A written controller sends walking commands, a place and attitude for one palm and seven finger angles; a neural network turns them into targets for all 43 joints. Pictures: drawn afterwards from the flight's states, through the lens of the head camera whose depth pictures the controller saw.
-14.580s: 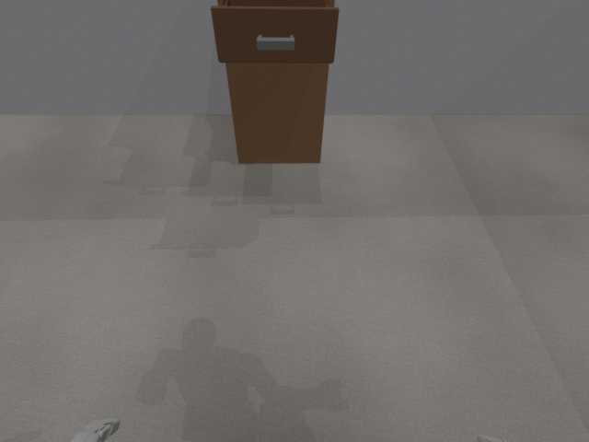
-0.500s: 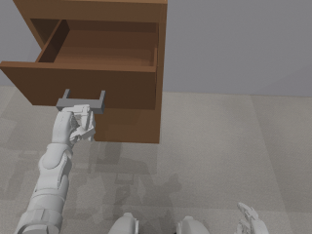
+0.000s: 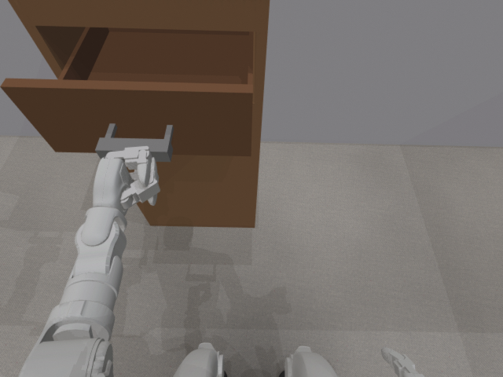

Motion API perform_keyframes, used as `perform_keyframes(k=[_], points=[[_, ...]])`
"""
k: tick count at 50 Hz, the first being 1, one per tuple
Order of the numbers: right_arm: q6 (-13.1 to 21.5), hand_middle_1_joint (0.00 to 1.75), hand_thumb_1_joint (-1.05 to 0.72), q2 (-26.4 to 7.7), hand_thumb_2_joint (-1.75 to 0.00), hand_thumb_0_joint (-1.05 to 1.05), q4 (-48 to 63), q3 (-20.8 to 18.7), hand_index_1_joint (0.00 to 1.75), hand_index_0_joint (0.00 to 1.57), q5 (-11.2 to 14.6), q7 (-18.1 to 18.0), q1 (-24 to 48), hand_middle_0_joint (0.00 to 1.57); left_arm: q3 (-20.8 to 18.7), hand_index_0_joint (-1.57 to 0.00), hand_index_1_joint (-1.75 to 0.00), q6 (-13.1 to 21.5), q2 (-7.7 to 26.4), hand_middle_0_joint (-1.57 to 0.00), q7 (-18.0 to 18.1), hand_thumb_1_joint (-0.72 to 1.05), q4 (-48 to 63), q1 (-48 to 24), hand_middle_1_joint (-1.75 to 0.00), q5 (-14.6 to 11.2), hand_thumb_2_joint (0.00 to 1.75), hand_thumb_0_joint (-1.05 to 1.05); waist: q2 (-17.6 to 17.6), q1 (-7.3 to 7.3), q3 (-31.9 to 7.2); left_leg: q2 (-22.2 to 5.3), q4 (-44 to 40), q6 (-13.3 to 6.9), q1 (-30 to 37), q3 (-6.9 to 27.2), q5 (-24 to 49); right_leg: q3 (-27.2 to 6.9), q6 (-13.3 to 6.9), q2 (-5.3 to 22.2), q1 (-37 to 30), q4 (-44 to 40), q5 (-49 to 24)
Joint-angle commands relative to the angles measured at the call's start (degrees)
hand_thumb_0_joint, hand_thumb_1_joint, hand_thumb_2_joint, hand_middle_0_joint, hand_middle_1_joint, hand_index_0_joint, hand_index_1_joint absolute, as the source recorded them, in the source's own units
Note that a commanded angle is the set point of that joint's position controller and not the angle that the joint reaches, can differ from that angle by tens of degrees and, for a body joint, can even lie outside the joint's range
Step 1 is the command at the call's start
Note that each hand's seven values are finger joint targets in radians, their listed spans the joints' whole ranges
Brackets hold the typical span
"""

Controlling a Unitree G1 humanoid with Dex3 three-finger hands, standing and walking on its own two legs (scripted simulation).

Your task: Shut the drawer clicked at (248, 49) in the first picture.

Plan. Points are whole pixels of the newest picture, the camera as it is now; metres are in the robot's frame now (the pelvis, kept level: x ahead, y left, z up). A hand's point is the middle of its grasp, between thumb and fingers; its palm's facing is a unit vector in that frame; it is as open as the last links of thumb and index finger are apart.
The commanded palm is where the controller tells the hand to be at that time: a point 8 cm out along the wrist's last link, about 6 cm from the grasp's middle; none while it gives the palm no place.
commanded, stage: push the drawer shut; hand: left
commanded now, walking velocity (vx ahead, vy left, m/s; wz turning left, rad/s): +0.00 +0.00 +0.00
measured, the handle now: (138, 139) +0.48 +0.20 +0.06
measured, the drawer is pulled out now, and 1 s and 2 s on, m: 0.16 0.04 0.00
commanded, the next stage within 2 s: pull the fist back off the drawer in 1.56 s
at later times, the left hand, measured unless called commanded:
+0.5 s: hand (163, 153) +0.46 +0.16 +0.05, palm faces -0.01 -1.00 -0.05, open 3.3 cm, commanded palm +0.46 +0.20 +0.06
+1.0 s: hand (164, 125) +0.52 +0.16 +0.05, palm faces -0.02 -1.00 -0.03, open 3.3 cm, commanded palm +0.52 +0.20 +0.06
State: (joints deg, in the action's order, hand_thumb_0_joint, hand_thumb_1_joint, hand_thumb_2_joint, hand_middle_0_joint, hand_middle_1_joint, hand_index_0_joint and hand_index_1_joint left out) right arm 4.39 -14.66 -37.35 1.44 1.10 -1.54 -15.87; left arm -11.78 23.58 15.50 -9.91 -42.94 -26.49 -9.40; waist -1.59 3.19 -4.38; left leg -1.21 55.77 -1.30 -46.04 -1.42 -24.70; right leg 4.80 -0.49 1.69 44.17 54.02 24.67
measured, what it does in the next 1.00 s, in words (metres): stands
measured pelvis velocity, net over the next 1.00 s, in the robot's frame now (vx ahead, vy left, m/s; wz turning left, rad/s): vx -0.01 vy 0.00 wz -0.04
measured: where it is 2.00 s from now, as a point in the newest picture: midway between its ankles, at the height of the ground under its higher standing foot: outside the picture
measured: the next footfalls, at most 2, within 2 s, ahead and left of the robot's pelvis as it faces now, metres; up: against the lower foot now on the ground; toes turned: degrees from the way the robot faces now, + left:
none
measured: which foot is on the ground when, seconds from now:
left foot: down 0.00-1.00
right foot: down 0.00-1.00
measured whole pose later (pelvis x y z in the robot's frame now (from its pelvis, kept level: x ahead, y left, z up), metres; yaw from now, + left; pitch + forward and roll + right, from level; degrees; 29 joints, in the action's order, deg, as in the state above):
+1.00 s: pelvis -0.01 +0.00 -0.02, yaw -2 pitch +23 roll -3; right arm 1.0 -15.9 -37.7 2.8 -1.2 -0.4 -21.5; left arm -22.7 23.1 29.8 -12.3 -69.7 -55.3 -3.5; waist -2.2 10.7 -5.2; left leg -3.5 62.3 -1.3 -59.2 -0.6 -25.9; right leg 5.3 -0.9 -0.5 56.5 58.0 24.2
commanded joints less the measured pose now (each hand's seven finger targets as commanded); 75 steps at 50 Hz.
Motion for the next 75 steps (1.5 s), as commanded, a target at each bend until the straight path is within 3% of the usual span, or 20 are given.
perform_keyframes(k=[1,4,10,17,21,24,26,31,35,37,42,43,44,48,51,54,58,66,70,75], points=[[1.4,0.3,-0.9,-8.9,-0.9,0.0,4.6,-3.5,0.3,0.2,0.1,-0.5,-4.5,0.2,-1.7,-1.4,-1.6,4.6,10.0,-1.4,1.4,0.9,12.2,-32.5,-1.6,-0.2,0.9,0.0,-2.6,4.25,-22.7,0.2,-7.3,0.7,17.6,4.9,12.8,-2.2,-0.9,-2.3,-3.7,-6.1,-10.8],[1.1,0.3,-0.9,-8.7,-0.9,0.0,4.3,-3.5,0.3,0.2,0.0,-0.2,-4.6,0.2,0.3,-1.4,-1.6,5.0,7.7,-1.4,1.6,0.9,11.0,-35.1,-1.6,0.1,0.9,0.0,-4.2,4.81,-23.8,0.1,-7.1,0.9,19.7,5.3,13.0,-2.1,-0.9,-2.4,-1.8,-6.3,-10.2],[0.4,0.3,-0.9,-9.0,-0.9,0.0,3.4,-3.3,0.3,0.2,-0.2,-0.3,-5.6,0.2,-2.7,-1.4,-1.6,6.0,11.9,-1.4,1.8,0.9,5.1,-40.2,-1.6,0.8,0.9,0.0,-0.5,5.41,-23.5,0.5,-6.2,0.1,14.5,4.4,9.8,-3.1,-0.7,-2.5,-4.0,-6.4,-9.6],[-0.2,0.3,-0.9,-9.0,-0.9,0.0,3.3,-2.8,0.3,0.2,-0.4,-0.3,-6.9,0.2,-5.9,-1.4,-1.6,6.8,17.0,-1.4,0.4,0.9,-0.5,-45.4,-1.6,1.3,0.9,0.0,-3.3,5.68,-24.7,0.9,-4.8,-0.2,11.2,3.5,8.3,-4.4,-0.6,-2.7,-4.6,-6.0,-9.1],[-0.4,0.3,-0.9,-9.4,-0.9,0.0,3.3,-2.8,0.3,0.2,-0.6,-0.3,-8.1,0.2,-7.5,-1.4,-1.6,6.5,19.4,-1.4,-0.6,0.9,-3.5,-47.5,-1.6,1.1,0.9,0.0,-1.9,6.45,-24.7,0.8,-3.9,-0.6,8.7,3.4,7.7,-4.9,-0.5,-3.0,-4.6,-5.8,-9.0],[-0.3,0.3,-0.9,-9.3,-0.9,0.0,2.9,-2.7,0.3,0.2,-0.6,-0.2,-8.9,0.2,-6.1,-1.4,-1.6,6.3,18.3,-1.4,-1.3,0.9,-4.4,-51.5,-1.6,1.1,0.9,0.0,-4.4,7.48,-25.4,0.7,-3.4,-0.6,8.5,3.4,6.8,-5.1,-0.4,-3.0,-3.0,-5.8,-7.8],[-0.5,0.3,-0.9,-10.0,-0.9,0.0,2.7,-2.8,0.3,0.2,-0.9,-0.3,-9.8,0.2,-9.3,-1.4,-1.6,6.1,22.1,-1.4,-1.3,0.9,-5.6,-50.9,-1.6,1.1,0.9,0.0,-3.0,7.25,-26.4,0.6,-2.6,-0.8,7.2,3.4,7.7,-5.4,-0.3,-3.1,-3.9,-5.6,-8.6],[-0.9,0.3,-0.9,-10.0,-0.9,0.0,2.6,-2.7,0.3,0.2,-1.1,0.0,-11.5,0.2,-9.6,-1.4,-1.6,5.4,23.0,-1.4,-1.6,0.9,-7.4,-54.1,-1.6,1.4,0.9,0.0,-3.0,8.33,-27.3,0.5,-1.7,-1.1,5.4,3.1,8.1,-5.8,-0.1,-3.3,-4.2,-5.4,-9.2],[-1.3,0.3,-0.9,-10.3,-0.9,0.0,2.5,-2.4,0.3,0.2,-0.9,0.0,-12.2,0.2,-10.5,-1.4,-1.6,4.4,25.5,-1.4,-1.8,0.9,-10.5,-56.3,-1.6,2.1,0.9,0.0,-2.1,9.59,-24.9,0.3,-1.2,-1.3,1.4,2.8,5.3,-6.6,0.2,-3.3,-3.6,-6.2,-6.4],[-1.3,0.3,-0.9,-10.8,-0.9,0.0,2.6,-2.5,0.3,0.2,-1.2,-0.1,-13.1,0.2,-12.8,-1.4,-1.6,4.4,28.9,-1.4,-1.8,0.9,-10.4,-57.5,-1.6,2.6,0.9,0.0,-3.7,9.15,-27.2,0.3,-0.6,-1.2,1.8,2.9,6.7,-6.6,0.0,-3.4,-3.8,-5.3,-7.4],[-1.9,0.3,-0.9,-11.1,-0.9,0.0,2.3,-2.6,0.3,0.2,-1.8,0.4,-14.6,0.2,-12.2,-1.4,-1.6,4.2,28.0,-1.4,-1.7,0.9,-10.1,-59.3,-1.6,3.0,0.9,0.0,-8.0,9.46,-30.6,-0.2,-0.5,-0.7,8.7,4.3,12.1,-4.4,-0.3,-3.9,0.5,-4.1,-10.1],[-2.0,0.3,-0.9,-11.0,-0.9,0.0,2.1,-2.6,0.3,0.2,-1.9,0.5,-14.6,0.2,-11.1,-1.4,-1.6,3.9,26.6,-1.4,-1.6,0.9,-10.5,-60.4,-1.6,2.9,0.9,0.0,-7.7,10.25,-29.8,-0.3,-0.2,-0.9,8.5,4.2,12.0,-4.5,-0.1,-3.9,1.2,-4.4,-10.1],[-2.1,0.3,-0.9,-11.3,-0.9,0.0,1.9,-2.6,0.3,0.2,-2.1,0.5,-15.1,0.2,-13.3,-1.4,-1.6,3.8,29.1,-1.4,-1.2,0.9,-10.7,-60.4,-1.6,3.0,0.9,0.0,-6.8,9.77,-30.2,-0.4,-0.1,-0.8,7.8,4.3,11.9,-4.3,-0.2,-3.9,0.7,-4.2,-9.9],[-2.7,0.3,-0.9,-11.4,-0.9,0.0,1.9,-2.3,0.3,0.2,-2.2,0.5,-15.8,0.2,-13.6,-1.4,-1.6,3.2,30.6,-1.4,-0.7,0.9,-13.5,-61.9,-1.6,4.2,0.9,0.0,-5.3,10.73,-28.5,-0.4,0.0,-1.0,5.1,4.3,11.6,-4.3,-0.1,-4.0,0.5,-4.2,-9.9],[-3.0,0.3,-0.9,-11.6,-0.9,0.0,1.7,-2.4,0.3,0.2,-2.7,0.8,-16.6,0.2,-12.4,-1.4,-1.6,3.4,29.6,-1.4,0.1,0.9,-12.7,-65.0,-1.6,5.3,0.9,0.0,-9.2,11.48,-29.2,-0.6,0.0,-0.8,9.1,5.3,13.0,-3.3,-0.3,-4.1,4.8,-3.6,-9.1],[-3.3,0.3,-0.9,-12.1,-0.9,0.0,1.3,-2.2,0.3,0.2,-2.9,0.9,-17.2,0.2,-13.0,-1.4,-1.6,2.5,30.9,-1.4,0.7,0.9,-16.8,-65.5,-1.6,5.9,0.9,0.0,-6.9,12.57,-27.1,-0.9,0.3,-0.9,6.8,5.7,10.9,-3.1,-0.2,-4.2,6.5,-3.8,-7.0],[-3.7,0.3,-0.9,-12.2,-0.9,0.0,1.4,-2.2,0.3,0.2,-3.6,1.1,-18.4,0.2,-12.9,-1.4,-1.6,2.9,31.5,-1.4,1.1,0.9,-14.5,-69.4,-1.6,6.9,0.9,0.0,-11.2,12.78,-32.7,-1.0,1.1,-0.5,11.5,6.6,15.7,-2.5,-0.5,-4.2,7.8,-2.7,-9.4],[-5.2,0.3,-0.9,-12.5,-0.9,0.0,0.8,-2.0,0.3,0.2,-4.5,1.9,-20.7,0.2,-13.8,-1.4,-1.6,1.9,33.0,-1.4,1.9,0.9,-15.6,-72.7,-1.6,8.2,0.9,0.0,-13.5,13.58,-33.9,-1.5,1.9,-0.1,14.5,8.0,20.6,-1.6,-0.7,-4.6,10.1,-2.0,-11.4],[-5.7,0.3,-0.9,-12.5,-0.9,0.0,0.5,-1.9,0.3,0.2,-4.3,1.9,-21.2,0.2,-12.7,-1.4,-1.6,1.0,32.4,-1.4,2.3,0.9,-17.9,-75.3,-1.6,8.8,0.9,0.0,-10.9,15.45,-30.1,-1.6,1.8,-0.4,11.2,7.8,17.1,-1.6,-0.3,-4.7,11.1,-2.9,-9.7],[-5.3,0.3,-0.9,-12.7,-0.9,0.0,-0.1,-1.7,0.3,0.2,-4.7,1.9,-21.8,0.2,-10.5,-1.4,-1.6,1.5,30.9,-1.4,3.1,0.9,-16.3,-80.2,-1.6,9.1,0.9,0.0,-15.0,16.48,-31.0,-1.8,1.3,0.2,14.4,9.4,15.1,-1.0,-0.7,-4.7,15.2,-2.4,-7.6]])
